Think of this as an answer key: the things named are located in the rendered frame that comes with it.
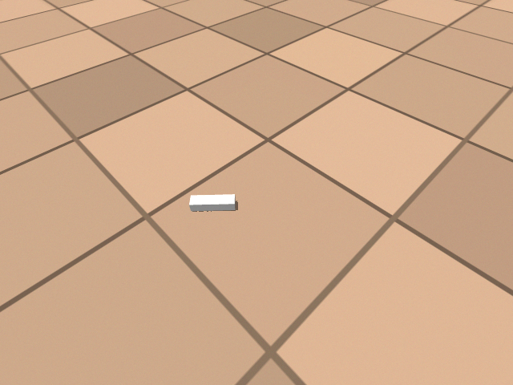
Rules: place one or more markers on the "carton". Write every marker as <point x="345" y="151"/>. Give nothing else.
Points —
<point x="212" y="202"/>

